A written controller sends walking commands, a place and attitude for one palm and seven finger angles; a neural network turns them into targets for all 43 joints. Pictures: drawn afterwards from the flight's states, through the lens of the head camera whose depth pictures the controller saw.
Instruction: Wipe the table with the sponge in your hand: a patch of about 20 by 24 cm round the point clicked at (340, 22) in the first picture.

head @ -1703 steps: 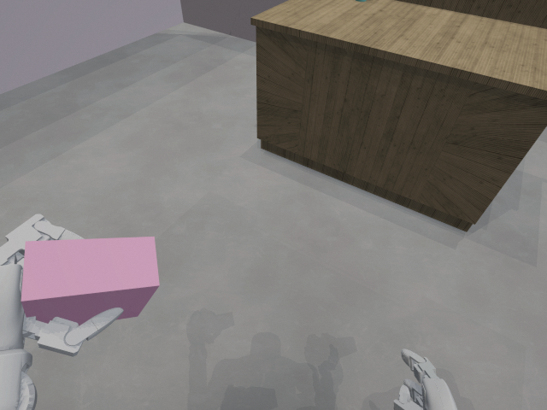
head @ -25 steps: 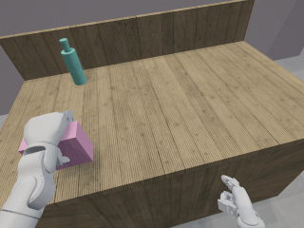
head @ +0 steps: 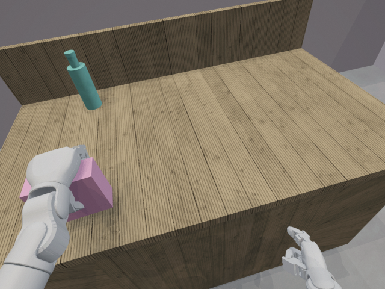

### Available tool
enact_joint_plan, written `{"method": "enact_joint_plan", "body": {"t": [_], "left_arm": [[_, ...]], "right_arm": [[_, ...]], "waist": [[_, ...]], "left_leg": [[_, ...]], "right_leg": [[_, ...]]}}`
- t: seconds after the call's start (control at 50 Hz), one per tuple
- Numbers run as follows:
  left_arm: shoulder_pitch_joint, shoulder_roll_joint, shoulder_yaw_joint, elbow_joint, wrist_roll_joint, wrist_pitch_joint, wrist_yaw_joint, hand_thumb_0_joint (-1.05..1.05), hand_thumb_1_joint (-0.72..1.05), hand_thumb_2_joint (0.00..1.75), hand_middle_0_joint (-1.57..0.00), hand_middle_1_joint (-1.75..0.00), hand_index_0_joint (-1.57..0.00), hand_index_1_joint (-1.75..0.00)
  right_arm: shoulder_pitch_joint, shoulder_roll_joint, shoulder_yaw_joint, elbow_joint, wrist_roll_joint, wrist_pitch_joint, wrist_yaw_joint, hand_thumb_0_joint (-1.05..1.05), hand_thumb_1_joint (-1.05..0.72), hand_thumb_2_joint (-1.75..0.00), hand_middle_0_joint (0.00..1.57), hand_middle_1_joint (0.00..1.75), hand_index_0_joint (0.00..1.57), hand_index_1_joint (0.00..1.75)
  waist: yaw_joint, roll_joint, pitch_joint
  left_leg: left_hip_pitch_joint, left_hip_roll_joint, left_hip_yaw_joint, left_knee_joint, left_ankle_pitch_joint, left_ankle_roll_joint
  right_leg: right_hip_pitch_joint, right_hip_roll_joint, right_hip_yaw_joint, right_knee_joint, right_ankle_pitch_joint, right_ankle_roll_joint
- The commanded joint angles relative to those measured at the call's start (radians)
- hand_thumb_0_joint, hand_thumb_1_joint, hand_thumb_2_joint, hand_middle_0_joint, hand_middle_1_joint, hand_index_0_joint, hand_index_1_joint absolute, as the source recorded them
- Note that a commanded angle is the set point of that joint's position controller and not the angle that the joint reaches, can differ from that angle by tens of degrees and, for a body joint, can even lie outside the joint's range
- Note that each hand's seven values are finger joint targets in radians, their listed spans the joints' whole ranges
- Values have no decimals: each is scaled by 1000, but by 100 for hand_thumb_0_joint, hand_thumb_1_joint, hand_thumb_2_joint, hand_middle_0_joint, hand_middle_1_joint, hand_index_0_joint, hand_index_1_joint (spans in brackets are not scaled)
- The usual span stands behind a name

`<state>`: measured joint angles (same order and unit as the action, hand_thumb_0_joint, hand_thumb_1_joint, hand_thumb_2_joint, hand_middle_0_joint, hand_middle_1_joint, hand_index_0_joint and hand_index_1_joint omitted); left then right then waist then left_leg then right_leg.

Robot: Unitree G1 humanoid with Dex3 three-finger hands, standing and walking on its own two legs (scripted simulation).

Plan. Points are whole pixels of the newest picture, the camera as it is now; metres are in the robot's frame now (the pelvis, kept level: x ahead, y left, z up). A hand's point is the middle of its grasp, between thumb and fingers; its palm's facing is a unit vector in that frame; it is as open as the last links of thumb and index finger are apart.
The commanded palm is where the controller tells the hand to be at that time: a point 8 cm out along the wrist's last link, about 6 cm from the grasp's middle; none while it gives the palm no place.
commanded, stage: move the sponge above the wiping area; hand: left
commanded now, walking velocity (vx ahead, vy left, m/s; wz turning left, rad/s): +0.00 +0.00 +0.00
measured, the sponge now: (76, 197) +0.26 +0.31 +0.06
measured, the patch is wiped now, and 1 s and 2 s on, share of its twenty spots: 0.00 0.00 0.00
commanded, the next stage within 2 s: lower the sponge onto the table in 0.76 s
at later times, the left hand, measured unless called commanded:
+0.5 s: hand (72, 181) +0.27 +0.30 +0.11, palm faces -0.01 -0.06 -1.00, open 9.9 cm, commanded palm +0.24 +0.30 +0.17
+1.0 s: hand (64, 188) +0.25 +0.31 +0.10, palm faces +0.00 -0.07 -1.00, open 9.9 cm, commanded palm +0.23 +0.30 +0.18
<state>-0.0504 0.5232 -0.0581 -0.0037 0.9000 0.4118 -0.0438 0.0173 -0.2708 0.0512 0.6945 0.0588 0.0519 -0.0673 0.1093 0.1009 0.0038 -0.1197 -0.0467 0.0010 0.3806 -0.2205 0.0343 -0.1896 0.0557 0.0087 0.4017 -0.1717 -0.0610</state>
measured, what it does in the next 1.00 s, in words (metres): stands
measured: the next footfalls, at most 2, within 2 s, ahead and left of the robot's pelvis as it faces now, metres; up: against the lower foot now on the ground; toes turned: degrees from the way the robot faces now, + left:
none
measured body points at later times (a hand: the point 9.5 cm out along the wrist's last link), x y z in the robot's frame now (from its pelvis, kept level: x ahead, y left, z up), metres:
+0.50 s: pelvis +0.00 +0.00 +0.00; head -0.01 -0.04 +0.45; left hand +0.26 +0.30 +0.16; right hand +0.24 -0.20 -0.09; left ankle -0.01 +0.10 -0.74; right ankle +0.03 -0.08 -0.74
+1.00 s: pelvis +0.00 +0.01 +0.00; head -0.01 -0.02 +0.45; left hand +0.25 +0.31 +0.16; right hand +0.24 -0.19 -0.09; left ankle -0.01 +0.10 -0.74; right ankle +0.03 -0.08 -0.74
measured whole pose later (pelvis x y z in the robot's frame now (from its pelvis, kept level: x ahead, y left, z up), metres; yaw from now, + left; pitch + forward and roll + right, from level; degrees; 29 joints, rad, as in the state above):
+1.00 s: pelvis +0.00 +0.01 +0.00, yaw +0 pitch -3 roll +0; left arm -0.02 0.53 -0.06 -0.04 0.89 0.32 -0.06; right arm 0.02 -0.27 0.04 0.69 0.05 0.03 -0.08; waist 0.13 0.10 0.01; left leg -0.11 -0.06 0.00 0.38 -0.21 0.05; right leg -0.17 0.04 0.01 0.39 -0.16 -0.04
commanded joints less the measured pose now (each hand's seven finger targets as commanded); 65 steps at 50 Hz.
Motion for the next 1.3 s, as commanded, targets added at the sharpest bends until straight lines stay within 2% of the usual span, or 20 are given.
{"method": "enact_joint_plan", "body": {"t": [0.0, 0.12, 0.14, 0.22, 0.24, 0.32, 0.34, 0.48, 0.62, 0.64, 0.72, 0.74, 0.82, 0.9, 0.92, 0.94, 1.02, 1.1, 1.16, 1.28], "left_arm": [[-291, 259, 141, -223, 37, -56, 19, 0, 10, 130, -120, -160, -120, -160], [-384, 323, 203, -225, 41, -124, 56, 0, 10, 130, -120, -160, -120, -160], [-372, 275, 171, -207, 40, -122, 62, 0, 10, 130, -120, -160, -120, -160], [-346, 311, 205, -191, 34, -94, 74, 0, 10, 130, -120, -160, -120, -160], [-336, 237, 145, -179, 29, -82, 67, 0, 10, 130, -120, -160, -120, -160], [-311, 280, 171, -159, 26, -43, 44, 0, 10, 130, -120, -160, -120, -160], [-304, 238, 137, -164, 27, -40, 35, 0, 10, 130, -120, -160, -120, -160], [-340, 299, 182, -150, 40, -72, 25, 0, 10, 130, -120, -160, -120, -160], [-365, 342, 227, -203, 35, -108, 52, 0, 10, 130, -120, -160, -120, -160], [-329, 285, 194, -195, 26, -104, 50, 0, 10, 130, -120, -160, -120, -160], [-246, 300, 213, -228, 12, -84, 38, 0, 10, 130, -120, -160, -120, -160], [-221, 242, 170, -229, 8, -78, 30, 0, 10, 130, -120, -160, -120, -160], [-259, 277, 182, -237, 7, -70, 20, 0, 10, 130, -120, -160, -120, -160], [-306, 253, 150, -266, 33, -106, 32, 0, 10, 130, -120, -160, -120, -160], [-333, 300, 191, -300, 32, -113, 42, 0, 10, 130, -120, -160, -120, -160], [-345, 250, 150, -283, 38, -115, 46, 0, 10, 130, -120, -160, -120, -160], [-329, 309, 213, -257, 39, -102, 68, 0, 10, 130, -120, -160, -120, -160], [-297, 224, 136, -222, 37, -57, 56, 0, 10, 130, -120, -160, -120, -160], [-264, 222, 137, -199, 33, -29, 36, 0, 10, 130, -120, -160, -120, -160], [-247, 221, 127, -213, 42, -50, 9, 0, 10, 130, -120, -160, -120, -160]], "right_arm": [[-199, -93, -38, -184, -9, -60, -18, 0, -90, -90, 20, 30, 20, 30], [-204, -87, -35, -174, -6, -84, -29, 0, -90, -90, 20, 30, 20, 30], [-191, -84, -42, -173, -11, -87, -31, 0, -90, -90, 20, 30, 20, 30], [-213, -91, -36, -170, -5, -84, -24, 0, -90, -90, 20, 30, 20, 30], [-202, -86, -40, -173, -6, -81, -22, 0, -90, -90, 20, 30, 20, 30], [-225, -96, -34, -176, 2, -70, -18, 0, -90, -90, 20, 30, 20, 30], [-210, -95, -39, -181, -4, -67, -17, 0, -90, -90, 20, 30, 20, 30], [-196, -95, -34, -170, -8, -61, -23, 0, -90, -90, 20, 30, 20, 30], [-210, -93, -35, -173, -6, -79, -25, 0, -90, -90, 20, 30, 20, 30], [-194, -88, -41, -178, -11, -80, -24, 0, -90, -90, 20, 30, 20, 30], [-222, -95, -38, -183, -5, -75, -11, 0, -90, -90, 20, 30, 20, 30], [-202, -93, -43, -186, -10, -72, -8, 0, -90, -90, 20, 30, 20, 30], [-224, -95, -34, -185, -2, -69, -12, 0, -90, -90, 20, 30, 20, 30], [-201, -88, -41, -181, -13, -71, -19, 0, -90, -90, 20, 30, 20, 30], [-223, -86, -34, -186, -6, -83, -19, 0, -90, -90, 20, 30, 20, 30], [-206, -79, -37, -182, -13, -83, -23, 0, -90, -90, 20, 30, 20, 30], [-226, -87, -34, -173, -9, -77, -18, 0, -90, -90, 20, 30, 20, 30], [-222, -86, -36, -168, -12, -60, -11, 0, -90, -90, 20, 30, 20, 30], [-223, -88, -31, -172, -8, -55, -6, 0, -90, -90, 20, 30, 20, 30], [-209, -91, -32, -179, -13, -47, -4, 0, -90, -90, 20, 30, 20, 30]], "waist": [[1, -59, -240], [6, -9, -220], [5, 4, -240], [17, -9, -227], [5, -19, -235], [11, -48, -208], [7, -66, -239], [4, -79, -216], [15, 8, -247], [15, -10, -263], [20, -12, -227], [15, -21, -240], [1, -59, -183], [8, -21, -227], [13, 11, -235], [9, -1, -239], [23, -6, -220], [16, -11, -219], [12, -69, -216], [8, -75, -209]], "left_leg": [[10, 1, -95, -23, 217, 5], [26, 4, -105, -34, 174, 3], [25, 5, -92, -27, 190, 4], [17, 3, -104, -41, 205, -6], [6, 7, -91, -40, 210, -3], [-1, 5, -98, -49, 181, -3], [-6, 6, -88, -39, 195, 1], [-6, 6, -98, -41, 180, 1], [23, 9, -107, -43, 214, -6], [14, 12, -98, -36, 237, -5], [16, 13, -108, -40, 252, -11], [9, 17, -101, -36, 258, -9], [6, 21, -113, -49, 194, -8], [29, 20, -118, -55, 212, -14], [37, 21, -129, -61, 188, -11], [33, 21, -119, -60, 196, -11], [22, 21, -130, -76, 193, -20], [16, 21, -118, -78, 236, -33], [2, 19, -113, -73, 220, -22], [3, 21, -114, -65, 212, -14]], "right_leg": [[133, -53, 140, -54, 129, -22], [101, -44, 180, -78, 53, -38], [119, -49, 151, -69, 74, -35], [126, -47, 174, -68, 92, -42], [136, -52, 137, -63, 107, -33], [122, -48, 166, -70, 74, -34], [146, -53, 134, -57, 102, -28], [119, -50, 142, -67, 76, -23], [137, -48, 172, -62, 105, -42], [161, -55, 139, -51, 138, -37], [143, -51, 163, -53, 155, -40], [153, -55, 127, -46, 163, -34], [99, -45, 155, -69, 88, -33], [112, -48, 122, -63, 84, -28], [115, -36, 152, -63, 62, -39], [122, -40, 120, -60, 71, -35], [130, -35, 156, -69, 65, -45], [134, -44, 112, -66, 103, -34], [140, -44, 121, -68, 101, -32], [122, -41, 115, -65, 93, -28]]}}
